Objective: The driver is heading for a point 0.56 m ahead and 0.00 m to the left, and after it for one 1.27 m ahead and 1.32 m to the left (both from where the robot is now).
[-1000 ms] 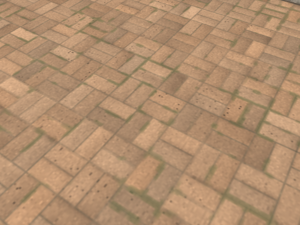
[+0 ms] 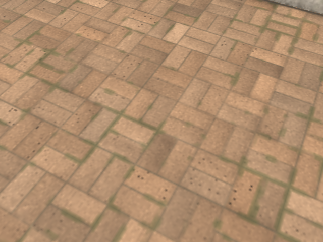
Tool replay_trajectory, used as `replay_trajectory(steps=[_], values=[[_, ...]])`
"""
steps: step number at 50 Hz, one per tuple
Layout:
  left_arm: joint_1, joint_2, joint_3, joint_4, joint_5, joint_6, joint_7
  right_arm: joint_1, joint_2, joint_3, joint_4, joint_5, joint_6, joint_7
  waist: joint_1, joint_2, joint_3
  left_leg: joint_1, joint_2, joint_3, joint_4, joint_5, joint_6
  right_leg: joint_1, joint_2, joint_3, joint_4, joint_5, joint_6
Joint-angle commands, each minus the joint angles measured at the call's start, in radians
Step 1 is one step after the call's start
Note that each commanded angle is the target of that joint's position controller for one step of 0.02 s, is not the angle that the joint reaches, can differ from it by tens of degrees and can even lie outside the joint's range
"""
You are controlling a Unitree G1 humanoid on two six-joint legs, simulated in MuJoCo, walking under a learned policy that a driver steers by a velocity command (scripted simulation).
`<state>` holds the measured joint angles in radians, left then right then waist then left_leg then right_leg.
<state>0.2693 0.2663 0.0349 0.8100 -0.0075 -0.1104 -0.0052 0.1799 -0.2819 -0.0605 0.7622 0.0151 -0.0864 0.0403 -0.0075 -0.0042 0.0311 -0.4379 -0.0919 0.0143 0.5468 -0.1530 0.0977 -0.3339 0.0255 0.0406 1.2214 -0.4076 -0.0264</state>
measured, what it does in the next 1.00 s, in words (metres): walks ahead, turning left: right foot, then left foot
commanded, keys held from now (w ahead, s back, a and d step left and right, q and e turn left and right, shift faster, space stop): w+q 0.16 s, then w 0.40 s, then q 0.44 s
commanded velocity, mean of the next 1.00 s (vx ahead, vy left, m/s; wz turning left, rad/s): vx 0.38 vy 0.00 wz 0.35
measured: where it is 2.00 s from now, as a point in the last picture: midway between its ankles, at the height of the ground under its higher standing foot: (162, 231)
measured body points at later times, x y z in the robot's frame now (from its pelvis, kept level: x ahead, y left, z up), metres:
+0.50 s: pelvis +0.28 -0.04 +0.01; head +0.30 -0.04 +0.46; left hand +0.40 +0.25 -0.08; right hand +0.41 -0.29 -0.11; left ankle +0.15 +0.07 -0.64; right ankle +0.35 -0.12 -0.73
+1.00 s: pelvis +0.46 +0.04 +0.00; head +0.50 +0.07 +0.45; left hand +0.48 +0.35 -0.11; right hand +0.72 -0.15 -0.08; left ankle +0.52 +0.15 -0.73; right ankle +0.45 -0.12 -0.64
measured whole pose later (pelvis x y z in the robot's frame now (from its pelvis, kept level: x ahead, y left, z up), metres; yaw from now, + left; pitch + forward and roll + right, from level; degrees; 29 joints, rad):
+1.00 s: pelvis +0.46 +0.04 +0.00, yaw +22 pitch +4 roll -1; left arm 0.16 0.31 0.04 0.74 0.01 -0.03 0.02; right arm 0.15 -0.29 -0.06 0.61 0.00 -0.01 0.02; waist 0.00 -0.02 0.04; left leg -0.47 -0.07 -0.05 0.51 -0.09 0.07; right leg -0.50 0.01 0.04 1.19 -0.49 0.04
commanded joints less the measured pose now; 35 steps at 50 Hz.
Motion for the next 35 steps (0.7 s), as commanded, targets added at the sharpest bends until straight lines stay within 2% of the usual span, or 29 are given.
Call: replay_trajectory(steps=[1, 3, 5, 7, 10, 13, 15, 17, 18, 19, 20, 21, 22, 23, 24, 25, 26, 27, 29, 32, 35], values=[[-0.071, 0.137, 0.035, -0.134, 0.017, -0.038, 0.004, 0.069, -0.103, -0.024, -0.070, -0.012, 0.000, -0.012, -0.004, -0.018, -0.109, 0.349, 0.290, -0.455, -0.288, 0.133, 0.213, -0.341, -0.108, 0.068, -0.015, 0.075, 0.006], [-0.035, 0.114, 0.034, -0.142, 0.025, -0.014, 0.010, 0.052, -0.109, -0.027, -0.085, -0.007, 0.002, -0.017, 0.029, 0.025, -0.086, 0.251, 0.255, -0.394, -0.317, 0.220, 0.219, -0.295, -0.121, 0.048, -0.108, 0.082, 0.035], [-0.061, 0.092, 0.028, -0.160, 0.029, 0.001, 0.019, 0.070, -0.135, -0.035, -0.086, -0.004, 0.001, -0.028, 0.027, 0.035, -0.068, 0.181, 0.227, -0.328, -0.327, 0.289, 0.213, -0.283, -0.113, 0.021, -0.219, 0.146, 0.066], [-0.136, 0.071, 0.020, -0.182, 0.030, 0.004, 0.022, 0.098, -0.153, -0.042, -0.082, 0.005, 0.007, -0.040, 0.000, 0.048, -0.057, 0.148, 0.189, -0.282, -0.322, 0.268, 0.182, -0.263, -0.093, 0.009, -0.370, 0.286, 0.085], [-0.226, 0.050, 0.011, -0.197, 0.019, -0.004, 0.013, 0.146, -0.141, -0.038, -0.067, 0.011, 0.019, -0.050, -0.050, 0.085, -0.065, 0.157, 0.159, -0.252, -0.292, 0.190, 0.134, -0.195, -0.052, -0.004, -0.581, 0.477, 0.087], [-0.295, 0.064, 0.014, -0.217, 0.009, -0.017, -0.004, 0.204, -0.130, -0.032, -0.044, 0.010, 0.024, -0.049, -0.087, 0.098, -0.055, 0.238, 0.203, -0.307, -0.252, 0.132, 0.125, -0.187, -0.042, 0.003, -0.667, 0.502, 0.069], [-0.310, 0.088, 0.023, -0.230, 0.008, -0.027, -0.013, 0.215, -0.133, -0.031, -0.038, 0.005, 0.028, -0.048, -0.085, 0.104, -0.049, 0.319, 0.240, -0.362, -0.205, 0.135, 0.115, -0.197, -0.038, 0.009, -0.716, 0.427, 0.038], [-0.268, 0.105, 0.033, -0.227, 0.007, -0.035, -0.015, 0.196, -0.142, -0.034, -0.039, 0.002, 0.033, -0.048, -0.052, 0.129, -0.049, 0.361, 0.257, -0.392, -0.156, 0.203, 0.098, -0.141, -0.028, -0.007, -0.758, 0.355, 0.003], [-0.191, 0.121, 0.044, -0.207, 0.011, -0.038, -0.011, 0.178, -0.133, -0.030, -0.044, 0.002, 0.034, -0.047, -0.008, 0.131, -0.079, 0.361, 0.227, -0.376, -0.089, 0.311, 0.080, -0.033, -0.015, -0.023, -0.800, 0.361, -0.025], [-0.066, 0.157, 0.059, -0.186, 0.023, -0.042, -0.005, 0.157, -0.102, -0.018, -0.059, -0.004, 0.031, -0.045, 0.053, 0.108, -0.177, 0.305, 0.179, -0.330, 0.073, 0.362, 0.050, 0.170, -0.088, 0.039, -0.772, 0.398, -0.078], [0.102, 0.234, 0.078, -0.169, 0.030, -0.040, -0.001, 0.192, -0.056, 0.000, -0.080, -0.022, 0.022, -0.046, 0.095, -0.048, -0.323, 0.101, 0.081, -0.233, 0.375, 0.125, 0.001, 0.478, -0.267, 0.262, -0.740, 0.453, -0.176], [0.180, 0.262, 0.093, -0.115, 0.017, -0.024, -0.013, 0.316, -0.026, 0.012, -0.072, 0.008, 0.008, -0.043, 0.061, -0.348, -0.379, -0.229, -0.017, -0.159, 0.648, -0.408, -0.055, 0.691, -0.428, 0.665, -0.852, 0.222, -0.316], [0.170, 0.170, 0.071, -0.123, -0.007, -0.020, -0.014, 0.253, -0.115, -0.003, -0.063, 0.021, 0.003, -0.042, 0.090, -0.204, -0.268, -0.353, 0.046, -0.212, 0.744, -0.402, -0.053, 0.632, -0.411, 0.693, -0.902, 0.002, -0.281], [0.110, 0.129, 0.058, -0.130, -0.006, -0.013, -0.010, 0.136, -0.140, -0.011, -0.086, 0.019, 0.004, -0.039, 0.097, -0.103, -0.140, -0.385, 0.087, -0.180, 0.754, -0.303, -0.053, 0.506, -0.371, 0.549, -0.920, 0.015, -0.237], [0.057, 0.117, 0.047, -0.140, 0.005, -0.006, -0.011, 0.080, -0.124, -0.008, -0.101, 0.003, 0.004, -0.037, 0.074, -0.035, -0.076, -0.358, 0.126, -0.140, 0.712, -0.230, -0.057, 0.385, -0.328, 0.450, -0.948, 0.123, -0.220], [0.025, 0.102, 0.041, -0.141, 0.010, -0.004, -0.014, 0.060, -0.109, -0.010, -0.108, -0.010, 0.003, -0.036, 0.049, -0.024, -0.037, -0.332, 0.155, -0.127, 0.650, -0.184, -0.062, 0.303, -0.291, 0.387, -0.974, 0.211, -0.215], [0.008, 0.094, 0.036, -0.141, 0.016, -0.005, -0.016, 0.074, -0.093, -0.010, -0.108, -0.010, 0.005, -0.033, 0.025, -0.053, -0.037, -0.280, 0.176, -0.118, 0.610, -0.158, -0.067, 0.248, -0.261, 0.333, -0.996, 0.274, -0.206], [0.004, 0.091, 0.035, -0.137, 0.014, -0.007, -0.019, 0.092, -0.076, -0.007, -0.103, -0.007, 0.009, -0.032, 0.013, -0.079, -0.044, -0.248, 0.181, -0.103, 0.576, -0.146, -0.074, 0.220, -0.241, 0.291, -1.013, 0.324, -0.207], [0.003, 0.112, 0.040, -0.121, 0.011, -0.011, -0.017, 0.086, -0.052, -0.001, -0.101, -0.008, 0.016, -0.034, 0.003, -0.088, -0.039, -0.238, 0.182, -0.076, 0.501, -0.121, -0.093, 0.191, -0.236, 0.204, -1.029, 0.514, -0.216], [-0.003, 0.142, 0.048, -0.094, 0.017, -0.002, -0.004, 0.032, -0.020, 0.012, -0.107, -0.014, 0.019, -0.035, 0.011, -0.069, -0.049, -0.183, 0.172, -0.051, 0.320, 0.012, -0.113, 0.173, -0.214, 0.045, -1.003, 0.837, -0.186], [0.017, 0.158, 0.049, -0.068, 0.012, 0.013, 0.010, -0.040, -0.021, 0.012, -0.123, -0.006, 0.018, -0.023, 0.044, -0.087, -0.069, -0.103, 0.138, -0.024, 0.159, 0.190, -0.103, 0.186, -0.197, -0.045, -0.987, 0.859, -0.150]])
